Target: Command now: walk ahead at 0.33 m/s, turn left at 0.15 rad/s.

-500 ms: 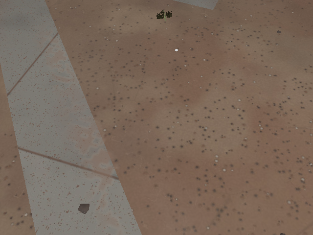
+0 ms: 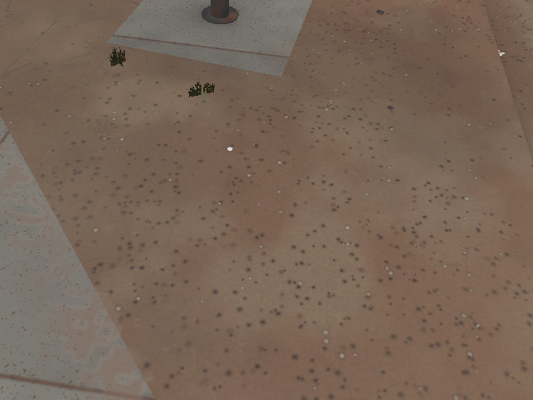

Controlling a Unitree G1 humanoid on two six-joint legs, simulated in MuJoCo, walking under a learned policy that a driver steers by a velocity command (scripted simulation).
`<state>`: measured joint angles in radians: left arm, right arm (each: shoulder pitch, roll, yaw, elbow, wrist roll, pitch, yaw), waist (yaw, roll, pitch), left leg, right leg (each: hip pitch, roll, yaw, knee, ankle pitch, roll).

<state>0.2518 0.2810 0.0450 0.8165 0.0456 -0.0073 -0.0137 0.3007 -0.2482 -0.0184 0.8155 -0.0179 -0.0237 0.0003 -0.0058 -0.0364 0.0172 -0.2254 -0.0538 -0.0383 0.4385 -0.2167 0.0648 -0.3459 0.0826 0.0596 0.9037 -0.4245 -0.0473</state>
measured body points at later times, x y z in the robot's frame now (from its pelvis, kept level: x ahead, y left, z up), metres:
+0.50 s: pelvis +0.18 -0.03 +0.00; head +0.19 -0.05 +0.45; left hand +0.22 +0.25 -0.10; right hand +0.31 -0.29 -0.13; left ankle +0.11 +0.08 -0.67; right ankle +0.19 -0.12 -0.74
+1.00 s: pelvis +0.40 +0.10 -0.01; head +0.42 +0.12 +0.44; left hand +0.30 +0.34 -0.15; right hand +0.62 -0.07 -0.13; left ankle +0.40 +0.15 -0.74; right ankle +0.40 -0.06 -0.65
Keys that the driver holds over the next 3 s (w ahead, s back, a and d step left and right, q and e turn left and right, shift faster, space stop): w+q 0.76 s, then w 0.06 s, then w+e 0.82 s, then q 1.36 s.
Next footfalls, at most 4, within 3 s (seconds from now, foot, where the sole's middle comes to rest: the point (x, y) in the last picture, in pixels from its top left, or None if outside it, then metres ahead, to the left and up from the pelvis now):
0.32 right None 0.22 -0.11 -0.78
0.84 left None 0.43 0.17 -0.78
1.40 right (207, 308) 0.76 0.15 -0.78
1.90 left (157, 233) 1.01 0.32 -0.78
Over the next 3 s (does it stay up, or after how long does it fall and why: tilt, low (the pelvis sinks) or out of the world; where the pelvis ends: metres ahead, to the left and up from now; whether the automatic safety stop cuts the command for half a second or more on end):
stays up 0.88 0.22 -0.01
